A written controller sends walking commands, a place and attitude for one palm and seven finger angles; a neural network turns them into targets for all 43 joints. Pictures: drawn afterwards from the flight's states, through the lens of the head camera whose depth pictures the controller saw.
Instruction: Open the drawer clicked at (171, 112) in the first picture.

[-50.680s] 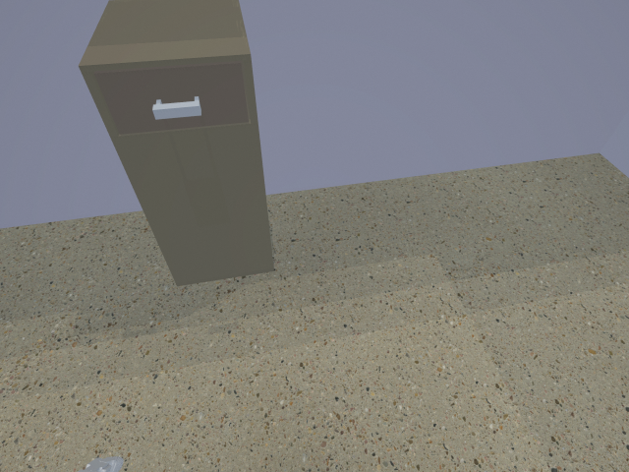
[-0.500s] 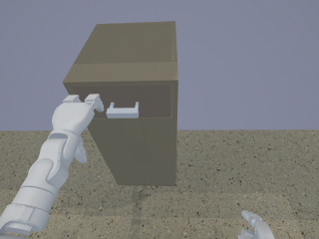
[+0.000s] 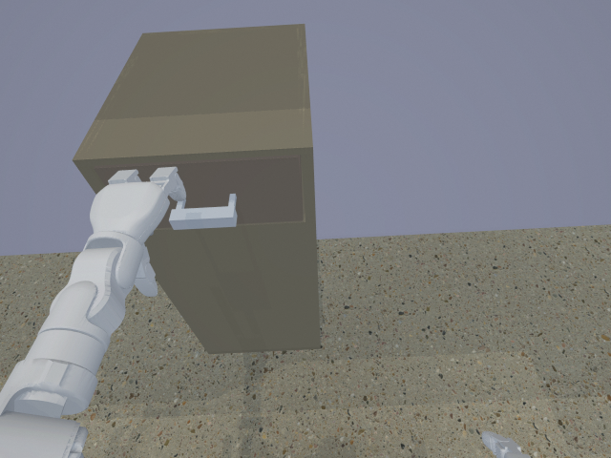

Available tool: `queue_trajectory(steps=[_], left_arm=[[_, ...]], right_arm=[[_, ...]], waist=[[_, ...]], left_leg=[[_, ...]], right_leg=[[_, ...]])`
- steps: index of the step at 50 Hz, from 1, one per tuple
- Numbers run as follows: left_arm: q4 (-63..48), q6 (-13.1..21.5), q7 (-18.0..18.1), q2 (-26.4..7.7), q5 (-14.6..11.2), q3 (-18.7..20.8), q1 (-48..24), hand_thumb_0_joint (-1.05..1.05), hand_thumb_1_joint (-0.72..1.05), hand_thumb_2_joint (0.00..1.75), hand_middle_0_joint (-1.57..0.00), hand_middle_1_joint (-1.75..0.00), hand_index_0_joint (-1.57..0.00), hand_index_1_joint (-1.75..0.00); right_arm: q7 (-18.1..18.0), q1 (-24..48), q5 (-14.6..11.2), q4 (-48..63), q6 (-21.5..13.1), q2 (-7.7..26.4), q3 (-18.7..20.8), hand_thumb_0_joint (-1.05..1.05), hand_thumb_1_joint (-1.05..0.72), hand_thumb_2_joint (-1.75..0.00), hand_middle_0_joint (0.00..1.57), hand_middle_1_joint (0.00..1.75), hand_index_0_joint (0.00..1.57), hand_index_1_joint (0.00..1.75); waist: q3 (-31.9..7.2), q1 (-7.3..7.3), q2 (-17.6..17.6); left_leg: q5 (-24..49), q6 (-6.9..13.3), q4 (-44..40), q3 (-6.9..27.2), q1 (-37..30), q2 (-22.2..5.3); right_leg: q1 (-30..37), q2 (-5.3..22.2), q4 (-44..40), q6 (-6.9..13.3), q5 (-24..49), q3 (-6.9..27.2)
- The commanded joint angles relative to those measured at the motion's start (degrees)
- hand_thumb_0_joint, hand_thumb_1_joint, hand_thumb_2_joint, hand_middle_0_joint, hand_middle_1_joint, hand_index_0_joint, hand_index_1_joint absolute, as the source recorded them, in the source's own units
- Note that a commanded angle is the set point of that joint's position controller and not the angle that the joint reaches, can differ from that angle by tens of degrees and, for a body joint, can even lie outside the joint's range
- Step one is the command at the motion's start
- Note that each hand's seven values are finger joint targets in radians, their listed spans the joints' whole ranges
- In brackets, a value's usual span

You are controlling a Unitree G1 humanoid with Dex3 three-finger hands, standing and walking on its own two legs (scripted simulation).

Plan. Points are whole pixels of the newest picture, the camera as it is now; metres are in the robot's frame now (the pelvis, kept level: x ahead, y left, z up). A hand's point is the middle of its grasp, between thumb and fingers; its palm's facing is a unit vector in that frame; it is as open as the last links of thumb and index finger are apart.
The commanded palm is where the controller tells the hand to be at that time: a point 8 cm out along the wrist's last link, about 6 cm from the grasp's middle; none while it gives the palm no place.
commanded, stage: move the hooked fingers above the handle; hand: left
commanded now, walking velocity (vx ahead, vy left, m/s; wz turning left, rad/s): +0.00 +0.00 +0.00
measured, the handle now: (205, 208) +0.50 +0.22 +0.00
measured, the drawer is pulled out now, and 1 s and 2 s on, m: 0.00 0.00 0.00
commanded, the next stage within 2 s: none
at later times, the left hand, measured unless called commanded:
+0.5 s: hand (172, 208) +0.45 +0.24 +0.06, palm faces -0.01 -0.03 -1.00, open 13.8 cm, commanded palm +0.43 +0.24 +0.12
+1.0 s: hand (182, 206) +0.45 +0.23 +0.06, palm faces -0.02 +0.00 -1.00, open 13.7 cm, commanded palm +0.44 +0.22 +0.12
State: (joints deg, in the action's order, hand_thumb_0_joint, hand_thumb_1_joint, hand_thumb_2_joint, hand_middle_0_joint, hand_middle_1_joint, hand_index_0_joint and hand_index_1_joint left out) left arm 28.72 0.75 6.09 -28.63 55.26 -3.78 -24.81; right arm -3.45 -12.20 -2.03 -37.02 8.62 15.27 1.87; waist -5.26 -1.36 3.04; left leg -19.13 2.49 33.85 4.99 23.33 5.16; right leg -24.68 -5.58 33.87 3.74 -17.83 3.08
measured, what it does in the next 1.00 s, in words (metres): stands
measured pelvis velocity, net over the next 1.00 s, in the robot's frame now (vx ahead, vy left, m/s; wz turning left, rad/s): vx -0.01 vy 0.02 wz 0.01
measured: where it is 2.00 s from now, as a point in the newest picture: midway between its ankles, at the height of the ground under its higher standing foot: outside the picture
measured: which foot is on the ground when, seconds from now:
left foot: down 0.00-1.00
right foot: down 0.00-1.00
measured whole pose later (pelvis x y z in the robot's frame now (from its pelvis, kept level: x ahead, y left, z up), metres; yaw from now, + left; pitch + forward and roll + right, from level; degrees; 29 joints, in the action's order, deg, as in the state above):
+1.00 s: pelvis -0.01 +0.02 -0.01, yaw +0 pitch +14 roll -1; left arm 57.3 -2.2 14.3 -24.2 59.2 -8.5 -46.9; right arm -1.4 -18.8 -1.3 -39.0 7.1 14.2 1.9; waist -7.8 3.3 2.8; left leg -19.6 3.5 38.7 4.8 32.3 6.0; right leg -32.8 -4.9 37.3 2.5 -18.0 2.5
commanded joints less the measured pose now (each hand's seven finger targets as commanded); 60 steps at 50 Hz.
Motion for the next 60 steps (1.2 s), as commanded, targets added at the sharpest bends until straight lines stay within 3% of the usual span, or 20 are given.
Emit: queue_trajectory(steps=[1, 4, 7, 11, 15, 17, 19, 21, 25, 28, 32, 33, 34, 39, 41, 43, 47, 56, 58, 60], left_arm=[[-6.7, 0.3, 3.8, -15.4, 0.9, 7.7, -24.3, 0.0, -0.5, 0.3, -0.3, -1.2, -0.3, -1.2], [-3.5, 0.2, 4.5, -13.9, 1.8, 6.0, -28.2, 0.0, -0.5, 0.3, -0.3, -1.2, -0.3, -1.2], [-3.5, 0.5, 5.1, -13.0, 2.2, 4.9, -30.6, 0.0, -0.5, 0.3, -0.3, -1.2, -0.3, -1.2], [-1.0, 0.3, 5.5, -9.2, 2.3, 2.0, -32.7, 0.0, -0.5, 0.3, -0.3, -1.2, -0.3, -1.2], [3.6, -0.3, 6.4, -10.7, 2.8, 3.1, -35.4, 0.0, -0.5, 0.3, -0.3, -1.2, -0.3, -1.2], [3.4, -0.1, 7.2, -12.3, 3.4, 4.4, -36.7, 0.0, -0.5, 0.3, -0.3, -1.2, -0.3, -1.2], [4.6, -0.1, 7.9, -9.9, 3.5, 2.8, -37.2, 0.0, -0.5, 0.3, -0.3, -1.2, -0.3, -1.2], [6.8, -0.4, 8.4, -11.5, 3.9, 4.0, -38.1, 0.0, -0.5, 0.3, -0.3, -1.2, -0.3, -1.2], [8.9, -0.9, 9.3, -7.8, 3.9, 1.1, -41.4, 0.0, -0.5, 0.3, -0.3, -1.2, -0.3, -1.2], [14.1, -2.1, 9.5, -7.0, 4.3, -0.2, -43.8, 0.0, -0.5, 0.3, -0.3, -1.2, -0.3, -1.2], [13.4, -2.8, 10.1, -6.2, 5.0, -1.4, -48.5, 0.0, -0.5, 0.3, -0.3, -1.2, -0.3, -1.2], [14.2, -3.0, 10.0, -3.6, 4.7, -3.1, -47.6, 0.0, -0.5, 0.3, -0.3, -1.2, -0.3, -1.2], [15.0, -3.0, 10.1, -5.2, 5.0, -1.8, -47.8, 0.0, -0.5, 0.3, -0.3, -1.2, -0.3, -1.2], [15.9, -2.7, 9.5, -2.0, 4.4, -4.2, -48.4, 0.0, -0.5, 0.3, -0.3, -1.2, -0.3, -1.2], [16.9, -2.5, 9.2, -0.1, 3.9, -6.0, -50.9, 0.0, -0.5, 0.3, -0.3, -1.2, -0.3, -1.2], [16.7, -1.8, 9.9, -5.1, 4.0, -2.2, -51.8, 0.0, -0.5, 0.3, -0.3, -1.2, -0.3, -1.2], [16.3, -1.5, 11.0, -6.1, 4.7, -1.5, -52.0, 0.0, -0.5, 0.3, -0.3, -1.2, -0.3, -1.2], [17.5, -2.5, 11.1, -7.1, 4.7, -1.8, -54.3, 0.0, -0.5, 0.3, -0.3, -1.2, -0.3, -1.2], [17.2, -2.3, 11.1, -10.0, 4.7, 0.4, -53.0, 0.0, -0.5, 0.3, -0.3, -1.2, -0.3, -1.2], [17.2, -2.3, 10.7, -9.2, 4.5, -0.6, -52.8, 0.0, -0.5, 0.3, -0.3, -1.2, -0.3, -1.2]], right_arm=[[-0.6, 0.8, 0.3, 6.6, -1.8, 6.5, 2.2, 0.0, -0.9, -0.9, 0.2, 0.3, 0.2, 0.3], [-0.6, 0.3, 0.2, 6.4, -1.7, 6.2, 2.2, 0.0, -0.9, -0.9, 0.2, 0.3, 0.2, 0.3], [-0.2, -1.1, 0.3, 6.5, -1.7, 6.2, 2.5, 0.0, -0.9, -0.9, 0.2, 0.3, 0.2, 0.3], [0.4, -2.3, 0.4, 6.2, -1.4, 6.2, 2.8, 0.0, -0.9, -0.9, 0.2, 0.3, 0.2, 0.3], [0.6, -3.7, 0.5, 5.5, -1.0, 6.6, 2.6, 0.0, -0.9, -0.9, 0.2, 0.3, 0.2, 0.3], [0.7, -4.2, 0.8, 5.4, -0.9, 6.5, 2.7, 0.0, -0.9, -0.9, 0.2, 0.3, 0.2, 0.3], [1.0, -4.7, 0.8, 5.2, -0.9, 6.3, 2.9, 0.0, -0.9, -0.9, 0.2, 0.3, 0.2, 0.3], [1.0, -5.5, 0.9, 4.7, -0.7, 6.8, 2.9, 0.0, -0.9, -0.9, 0.2, 0.3, 0.2, 0.3], [1.6, -7.3, 1.1, 3.8, -1.0, 6.7, 3.4, 0.0, -0.9, -0.9, 0.2, 0.3, 0.2, 0.3], [1.6, -8.4, 0.9, 2.9, -0.9, 7.0, 3.3, 0.0, -0.9, -0.9, 0.2, 0.3, 0.2, 0.3], [1.7, -9.0, 1.1, 2.2, -1.1, 7.2, 3.5, 0.0, -0.9, -0.9, 0.2, 0.3, 0.2, 0.3], [1.9, -9.0, 1.1, 2.3, -1.2, 6.9, 3.6, 0.0, -0.9, -0.9, 0.2, 0.3, 0.2, 0.3], [1.9, -9.2, 1.1, 2.1, -1.2, 7.1, 3.5, 0.0, -0.9, -0.9, 0.2, 0.3, 0.2, 0.3], [1.9, -8.9, 1.0, 2.7, -1.8, 6.9, 3.4, 0.0, -0.9, -0.9, 0.2, 0.3, 0.2, 0.3], [1.9, -9.2, 0.9, 2.5, -2.1, 6.8, 3.2, 0.0, -0.9, -0.9, 0.2, 0.3, 0.2, 0.3], [1.5, -9.5, 0.9, 2.8, -2.5, 7.2, 3.0, 0.0, -0.9, -0.9, 0.2, 0.3, 0.2, 0.3], [1.4, -9.8, 1.0, 3.1, -3.0, 6.9, 2.9, 0.0, -0.9, -0.9, 0.2, 0.3, 0.2, 0.3], [1.0, -10.1, 0.9, 2.5, -3.4, 7.0, 2.7, 0.0, -0.9, -0.9, 0.2, 0.3, 0.2, 0.3], [0.8, -10.3, 0.9, 2.5, -3.5, 7.1, 2.7, 0.0, -0.9, -0.9, 0.2, 0.3, 0.2, 0.3], [0.7, -9.9, 0.7, 2.7, -3.3, 6.9, 2.5, 0.0, -0.9, -0.9, 0.2, 0.3, 0.2, 0.3]], waist=[[-18.7, 0.66, -3.7], [-17.9, 1.26, -2.5], [-21.6, 1.33, -0.1], [-21.4, 2.26, -1.0], [-19.9, 2.77, -3.3], [-22.9, 2.07, -2.1], [-22.1, 2.63, -1.1], [-21.9, 2.93, -1.4], [-22.7, 4.16, 0.0], [-19.4, 5.92, -3.1], [-22.2, 6.3, -0.6], [-21.8, 6.29, -0.6], [-20.8, 6.29, -1.1], [-20.0, 6.7, -0.2], [-18.1, 7.83, -1.1], [-19.0, 7.22, -2.0], [-22.1, 6.77, -0.2], [-20.7, 8.42, -2.2], [-22.3, 7.41, -1.0], [-21.3, 7.76, -1.7]], left_leg=[[21.6, 0.5, -1.1, -3.8, -2.5, -1.0], [21.5, 0.4, -0.8, -3.8, -2.5, -1.3], [24.8, 0.1, 0.1, -3.2, -4.8, -1.5], [27.9, -0.4, 0.7, -2.7, -6.2, -2.1], [26.5, -0.3, 0.7, -2.7, -4.2, -2.3], [28.0, -0.5, 0.9, -2.5, -4.5, -2.3], [29.3, -0.9, 1.0, -2.4, -5.4, -2.7], [29.1, -1.1, 1.1, -2.0, -4.8, -2.8], [30.9, -1.5, 1.8, -1.7, -7.3, -3.4], [26.2, -1.1, 1.6, -1.6, -4.2, -3.2], [25.4, -1.4, 1.4, -1.0, -6.4, -3.3], [24.5, -1.2, 1.5, -1.1, -6.7, -3.2], [24.1, -1.4, 1.3, -0.8, -6.1, -3.4], [20.5, -1.1, 0.9, -0.7, -6.3, -3.3], [17.8, -0.8, 0.5, -0.5, -4.9, -3.2], [15.5, -0.3, 0.2, -0.6, -3.5, -3.0], [17.0, -0.2, 1.0, -1.2, -3.1, -2.7], [15.3, 0.6, 1.0, -2.2, -0.4, -2.3], [15.8, 0.8, 1.1, -2.6, -0.4, -2.1], [15.5, 0.8, 1.0, -2.8, 0.5, -2.1]], right_leg=[[13.0, 4.2, -1.8, -1.2, 23.7, 0.5], [10.6, 4.1, -1.4, -1.1, 22.5, 0.0], [10.0, 3.8, -0.6, -0.6, 22.6, -0.5], [7.3, 3.3, -0.2, -0.4, 22.3, -1.3], [6.4, 3.2, -0.1, -0.6, 21.6, -1.6], [7.4, 3.2, 0.5, -0.4, 22.4, -1.2], [5.6, 3.0, 0.5, -0.3, 21.7, -1.6], [4.9, 2.8, 0.6, -0.2, 20.4, -1.9], [1.6, 2.5, 0.7, -0.3, 19.2, -2.4], [0.2, 2.3, 0.1, -0.4, 17.0, -2.5], [-1.2, 2.4, 0.1, -0.3, 14.8, -2.6], [-1.6, 2.3, -0.3, -0.3, 14.1, -2.7], [-1.9, 2.3, -0.2, -0.2, 13.5, -2.8], [-2.9, 2.3, -0.7, -0.2, 10.6, -2.8], [-3.9, 2.3, -1.3, -0.2, 9.0, -2.9], [-2.7, 2.4, -1.0, -0.3, 8.3, -2.3], [-1.0, 2.5, -0.4, -0.3, 10.2, -1.9], [0.7, 2.8, -1.5, -0.9, 11.6, -1.2], [2.5, 2.9, -1.3, -0.9, 13.2, -0.8], [2.7, 3.1, -1.5, -1.1, 13.5, -0.8]])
